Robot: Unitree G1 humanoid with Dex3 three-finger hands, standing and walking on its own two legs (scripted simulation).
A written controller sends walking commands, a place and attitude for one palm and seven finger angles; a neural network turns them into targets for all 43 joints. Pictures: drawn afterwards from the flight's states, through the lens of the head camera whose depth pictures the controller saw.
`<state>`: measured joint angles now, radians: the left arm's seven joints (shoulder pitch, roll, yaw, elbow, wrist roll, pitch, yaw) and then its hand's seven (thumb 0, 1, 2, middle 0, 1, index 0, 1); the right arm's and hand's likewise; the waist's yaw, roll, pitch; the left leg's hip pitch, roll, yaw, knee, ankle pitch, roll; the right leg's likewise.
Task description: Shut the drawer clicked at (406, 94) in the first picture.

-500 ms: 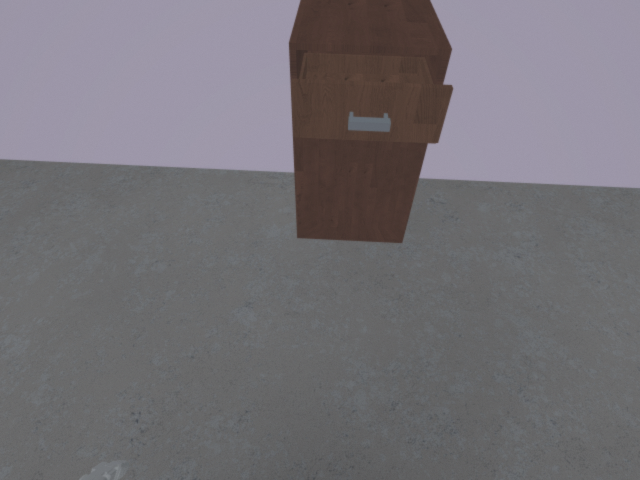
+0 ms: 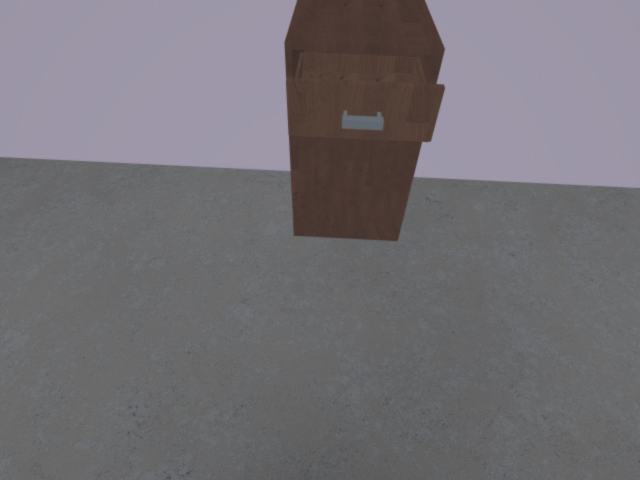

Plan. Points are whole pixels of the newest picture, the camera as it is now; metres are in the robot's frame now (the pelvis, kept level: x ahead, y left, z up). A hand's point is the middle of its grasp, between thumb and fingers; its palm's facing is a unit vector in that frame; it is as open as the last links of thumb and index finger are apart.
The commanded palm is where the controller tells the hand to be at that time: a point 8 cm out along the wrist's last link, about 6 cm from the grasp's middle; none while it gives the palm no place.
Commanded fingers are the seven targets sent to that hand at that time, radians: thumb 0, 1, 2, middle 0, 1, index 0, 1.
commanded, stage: stand and wait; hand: left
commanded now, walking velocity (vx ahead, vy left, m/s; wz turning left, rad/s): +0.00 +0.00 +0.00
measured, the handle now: (362, 118) +0.99 -0.05 -0.06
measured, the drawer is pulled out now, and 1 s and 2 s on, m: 0.19 0.19 0.19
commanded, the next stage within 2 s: look at it before walking up in 0.32 s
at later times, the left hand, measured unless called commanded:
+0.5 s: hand out of the picture +0.07 +0.23 -0.16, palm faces -0.03 -0.95 -0.32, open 7.4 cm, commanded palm none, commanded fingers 0.00 0.90 0.90 -0.20 -0.30 -0.20 -0.30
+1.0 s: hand out of the picture +0.07 +0.23 -0.16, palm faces -0.03 -0.95 -0.32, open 7.4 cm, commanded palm none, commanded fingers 0.00 0.90 0.90 -0.20 -0.30 -0.20 -0.30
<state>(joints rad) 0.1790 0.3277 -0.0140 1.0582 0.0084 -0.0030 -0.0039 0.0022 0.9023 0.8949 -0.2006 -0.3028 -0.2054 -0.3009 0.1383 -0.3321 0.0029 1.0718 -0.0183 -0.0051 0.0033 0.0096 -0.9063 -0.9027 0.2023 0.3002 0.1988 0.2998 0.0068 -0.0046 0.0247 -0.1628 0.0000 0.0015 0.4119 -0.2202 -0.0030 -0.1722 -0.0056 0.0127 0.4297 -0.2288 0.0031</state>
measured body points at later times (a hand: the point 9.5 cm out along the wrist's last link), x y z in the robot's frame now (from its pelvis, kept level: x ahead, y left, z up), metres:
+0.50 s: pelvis +0.00 -0.01 +0.00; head +0.00 -0.01 +0.45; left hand +0.08 +0.28 -0.13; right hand +0.06 -0.30 -0.14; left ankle +0.00 +0.12 -0.74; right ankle +0.00 -0.12 -0.74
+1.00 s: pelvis +0.01 -0.01 +0.00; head +0.01 -0.01 +0.45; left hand +0.07 +0.28 -0.13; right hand +0.08 -0.30 -0.13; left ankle +0.00 +0.12 -0.74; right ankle +0.00 -0.12 -0.74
